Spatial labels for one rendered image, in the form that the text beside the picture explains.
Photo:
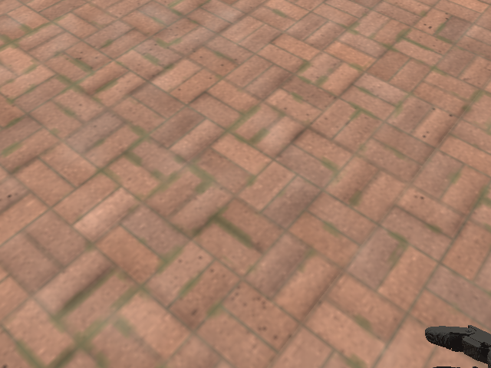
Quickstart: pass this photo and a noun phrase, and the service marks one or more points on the right robot hand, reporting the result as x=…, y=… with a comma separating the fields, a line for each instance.
x=473, y=341

